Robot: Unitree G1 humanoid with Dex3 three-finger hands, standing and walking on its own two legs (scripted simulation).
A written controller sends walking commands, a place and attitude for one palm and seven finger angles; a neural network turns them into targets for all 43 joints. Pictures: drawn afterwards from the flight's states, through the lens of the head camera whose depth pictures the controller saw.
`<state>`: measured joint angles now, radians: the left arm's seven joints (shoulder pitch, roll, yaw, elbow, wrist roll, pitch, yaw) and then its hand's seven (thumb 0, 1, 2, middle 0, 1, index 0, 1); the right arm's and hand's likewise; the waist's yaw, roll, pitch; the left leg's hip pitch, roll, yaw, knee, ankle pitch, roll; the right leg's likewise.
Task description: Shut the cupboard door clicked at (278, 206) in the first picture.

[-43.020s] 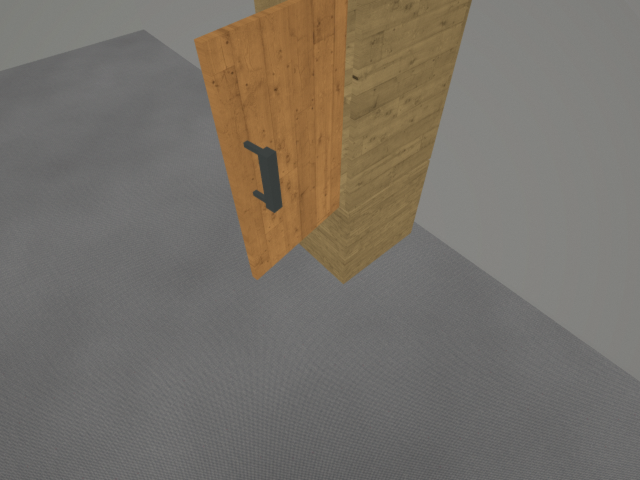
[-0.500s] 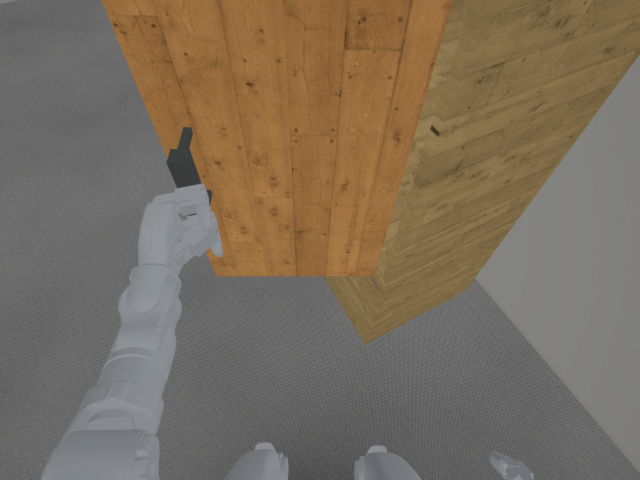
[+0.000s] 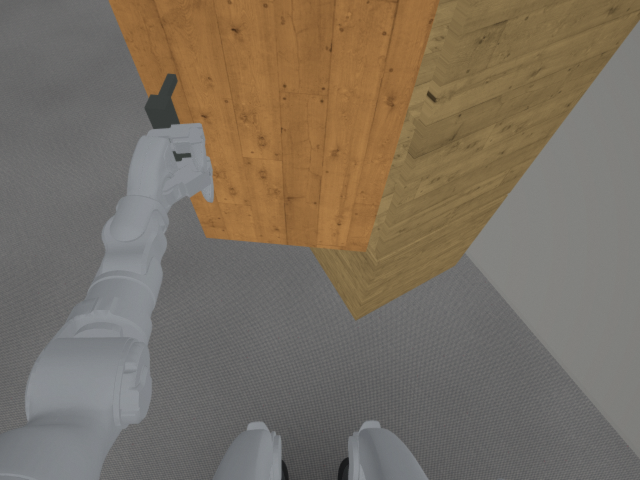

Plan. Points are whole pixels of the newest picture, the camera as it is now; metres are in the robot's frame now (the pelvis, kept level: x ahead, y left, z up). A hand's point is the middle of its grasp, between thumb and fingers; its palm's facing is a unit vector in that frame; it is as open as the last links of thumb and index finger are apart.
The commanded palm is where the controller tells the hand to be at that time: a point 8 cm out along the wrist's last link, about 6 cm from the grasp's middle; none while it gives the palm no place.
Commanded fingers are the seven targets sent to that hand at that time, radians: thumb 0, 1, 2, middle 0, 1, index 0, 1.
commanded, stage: push the door shut along its arc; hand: left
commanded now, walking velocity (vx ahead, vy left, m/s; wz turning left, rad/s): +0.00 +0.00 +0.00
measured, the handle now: (178, 132) +0.55 +0.18 +0.07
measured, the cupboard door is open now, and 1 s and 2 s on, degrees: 56 42 26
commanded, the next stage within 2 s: pull the fist back off the door in 1.32 s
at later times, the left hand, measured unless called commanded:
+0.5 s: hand (231, 136) +0.53 +0.10 +0.08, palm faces -0.25 -0.97 -0.03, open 3.1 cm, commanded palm +0.54 +0.14 +0.08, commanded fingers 0.00 0.90 0.90 -1.30 -1.50 -1.30 -1.50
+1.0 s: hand (253, 111) +0.58 +0.08 +0.09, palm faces -0.36 -0.93 -0.03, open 3.0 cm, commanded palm +0.59 +0.10 +0.08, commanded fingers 0.00 0.90 0.90 -1.30 -1.50 -1.30 -1.50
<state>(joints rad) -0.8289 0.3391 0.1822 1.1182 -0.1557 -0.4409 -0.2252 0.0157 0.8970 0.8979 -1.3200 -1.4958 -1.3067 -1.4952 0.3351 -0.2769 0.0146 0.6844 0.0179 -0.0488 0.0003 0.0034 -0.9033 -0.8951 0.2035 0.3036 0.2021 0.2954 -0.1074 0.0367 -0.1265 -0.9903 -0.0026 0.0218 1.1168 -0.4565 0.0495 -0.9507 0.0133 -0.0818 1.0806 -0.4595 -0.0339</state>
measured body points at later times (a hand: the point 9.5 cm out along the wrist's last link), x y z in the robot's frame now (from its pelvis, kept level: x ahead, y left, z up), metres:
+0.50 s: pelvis +0.00 +0.00 -0.01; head +0.14 +0.01 +0.41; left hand +0.54 +0.16 +0.09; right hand -0.02 -0.27 -0.12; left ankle +0.04 +0.09 -0.65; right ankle +0.03 -0.10 -0.65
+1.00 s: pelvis +0.01 +0.00 -0.03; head +0.17 +0.01 +0.39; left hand +0.59 +0.13 +0.09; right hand -0.03 -0.26 -0.13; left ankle +0.04 +0.09 -0.65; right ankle +0.03 -0.10 -0.65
